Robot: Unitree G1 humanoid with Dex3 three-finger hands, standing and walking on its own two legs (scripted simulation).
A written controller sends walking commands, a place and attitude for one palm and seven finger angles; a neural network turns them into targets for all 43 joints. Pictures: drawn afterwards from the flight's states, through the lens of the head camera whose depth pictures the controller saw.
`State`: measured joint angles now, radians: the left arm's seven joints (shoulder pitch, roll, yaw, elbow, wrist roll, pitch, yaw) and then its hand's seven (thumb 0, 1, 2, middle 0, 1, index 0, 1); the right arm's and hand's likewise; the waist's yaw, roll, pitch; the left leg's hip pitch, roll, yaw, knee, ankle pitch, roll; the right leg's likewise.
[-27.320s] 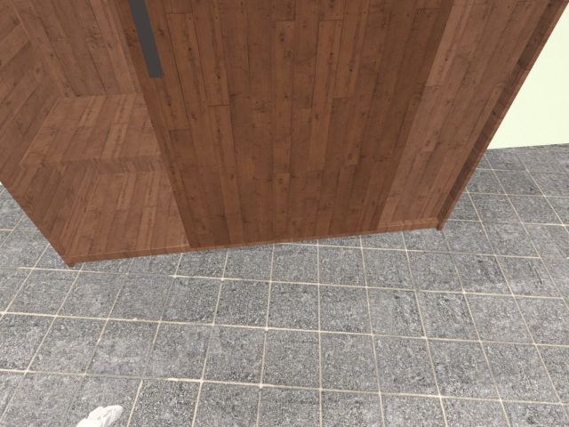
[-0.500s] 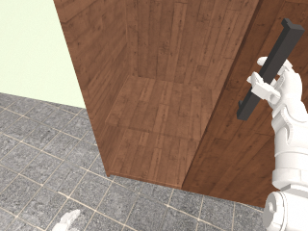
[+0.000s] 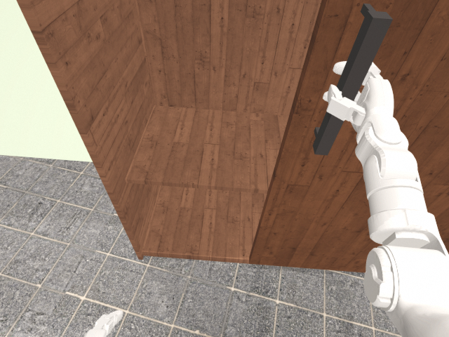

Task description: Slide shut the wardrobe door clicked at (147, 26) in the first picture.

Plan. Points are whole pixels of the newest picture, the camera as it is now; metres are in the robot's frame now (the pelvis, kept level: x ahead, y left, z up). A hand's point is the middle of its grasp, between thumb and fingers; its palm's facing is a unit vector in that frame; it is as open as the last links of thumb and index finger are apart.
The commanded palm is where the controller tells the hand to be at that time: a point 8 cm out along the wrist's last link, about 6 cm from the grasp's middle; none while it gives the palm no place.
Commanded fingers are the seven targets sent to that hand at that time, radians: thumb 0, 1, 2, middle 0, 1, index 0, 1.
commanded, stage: tug the door sideways, standing still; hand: right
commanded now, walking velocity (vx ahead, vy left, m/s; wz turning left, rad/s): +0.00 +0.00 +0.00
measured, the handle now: (340, 89) +0.51 -0.17 +0.20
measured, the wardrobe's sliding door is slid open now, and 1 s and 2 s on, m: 0.49 0.49 0.33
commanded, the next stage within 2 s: step sideways, sliding the door along in 0.40 s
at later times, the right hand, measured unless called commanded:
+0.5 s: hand (333, 102) +0.46 -0.15 +0.21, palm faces +0.10 +0.99 -0.04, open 6.3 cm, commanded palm +0.44 -0.18 +0.21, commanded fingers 0.00 -0.90 -0.90 0.45 1.40 0.45 1.40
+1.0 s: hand (328, 101) +0.47 -0.14 +0.20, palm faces +0.30 +0.95 -0.09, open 6.5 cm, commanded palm +0.44 -0.12 +0.21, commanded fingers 0.00 -0.90 -0.90 0.45 1.40 0.45 1.40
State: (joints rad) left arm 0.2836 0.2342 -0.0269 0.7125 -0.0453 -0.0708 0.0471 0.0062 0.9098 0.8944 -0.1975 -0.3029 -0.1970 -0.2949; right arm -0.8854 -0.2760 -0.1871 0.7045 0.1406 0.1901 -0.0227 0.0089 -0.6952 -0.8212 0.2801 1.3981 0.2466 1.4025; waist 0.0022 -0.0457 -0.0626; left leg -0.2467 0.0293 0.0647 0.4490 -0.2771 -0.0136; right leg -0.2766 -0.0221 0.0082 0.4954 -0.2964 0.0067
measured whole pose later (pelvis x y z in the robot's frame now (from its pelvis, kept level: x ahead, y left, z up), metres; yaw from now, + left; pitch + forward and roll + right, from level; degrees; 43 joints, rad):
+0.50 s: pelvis -0.01 -0.01 +0.00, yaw -1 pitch +5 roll +1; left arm 0.31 0.23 -0.03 0.78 -0.03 -0.18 0.03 0.01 0.91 0.89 -0.20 -0.30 -0.20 -0.29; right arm -0.96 -0.26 -0.12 0.82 0.15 0.10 -0.05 0.00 -0.71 -0.80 0.29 1.40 0.22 1.40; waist -0.01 -0.05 -0.06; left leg -0.28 0.05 0.07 0.47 -0.27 -0.02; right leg -0.31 0.00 0.01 0.51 -0.29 -0.01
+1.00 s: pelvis +0.01 +0.06 +0.00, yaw -4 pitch +0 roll -2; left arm 0.22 0.25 0.00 0.73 -0.05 -0.05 0.08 0.01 0.91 0.89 -0.20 -0.30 -0.20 -0.29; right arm -0.90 -0.31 -0.15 0.59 0.11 -0.04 -0.13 -0.04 -0.67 -0.83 0.45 1.40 0.20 1.40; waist -0.05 0.00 0.20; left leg -0.21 -0.02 0.15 0.53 -0.32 0.11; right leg -0.35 -0.01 -0.06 0.79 -0.36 -0.02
